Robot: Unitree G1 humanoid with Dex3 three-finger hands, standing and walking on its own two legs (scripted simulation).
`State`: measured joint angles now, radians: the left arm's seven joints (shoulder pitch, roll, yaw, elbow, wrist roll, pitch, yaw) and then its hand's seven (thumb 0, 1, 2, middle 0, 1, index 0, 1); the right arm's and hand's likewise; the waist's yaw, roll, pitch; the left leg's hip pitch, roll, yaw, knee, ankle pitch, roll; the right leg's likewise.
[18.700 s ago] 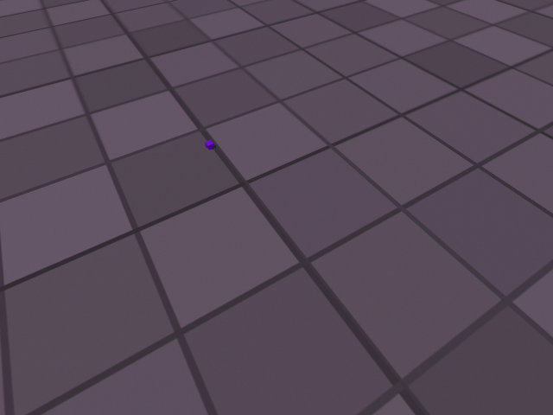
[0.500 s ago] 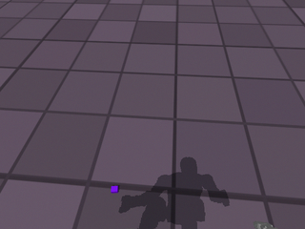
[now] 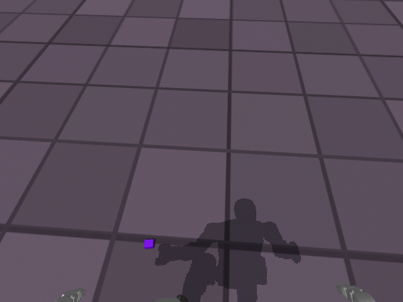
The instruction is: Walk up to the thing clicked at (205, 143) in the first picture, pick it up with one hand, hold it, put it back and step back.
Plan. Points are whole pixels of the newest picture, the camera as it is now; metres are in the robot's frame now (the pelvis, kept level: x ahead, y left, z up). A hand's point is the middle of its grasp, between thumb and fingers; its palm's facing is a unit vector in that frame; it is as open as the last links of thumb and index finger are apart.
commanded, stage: walk up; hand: left
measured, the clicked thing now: (149, 244) +0.43 +0.28 -0.76
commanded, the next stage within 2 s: none
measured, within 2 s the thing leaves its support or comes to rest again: neither
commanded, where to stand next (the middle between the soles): +0.06 +0.00 m, yaw +1 degrees
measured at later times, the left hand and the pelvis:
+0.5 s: hand out of the picture -0.01 +0.26 -0.13, palm faces +0.10 -0.91 -0.40, open 7.4 cm; pelvis -0.02 -0.01 +0.00, yaw +4 degrees
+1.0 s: hand out of the picture +0.10 +0.26 -0.16, palm faces +0.00 -0.91 -0.42, open 7.4 cm; pelvis +0.03 -0.02 -0.03, yaw +2 degrees
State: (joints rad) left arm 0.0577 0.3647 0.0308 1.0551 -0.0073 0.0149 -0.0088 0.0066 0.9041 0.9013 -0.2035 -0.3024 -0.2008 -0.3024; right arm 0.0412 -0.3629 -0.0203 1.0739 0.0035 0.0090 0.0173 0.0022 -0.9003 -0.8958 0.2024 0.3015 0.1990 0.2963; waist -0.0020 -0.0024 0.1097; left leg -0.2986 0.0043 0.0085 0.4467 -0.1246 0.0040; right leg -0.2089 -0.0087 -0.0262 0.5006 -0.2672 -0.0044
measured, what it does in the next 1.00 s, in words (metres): steps on the spot: left foot, then right foot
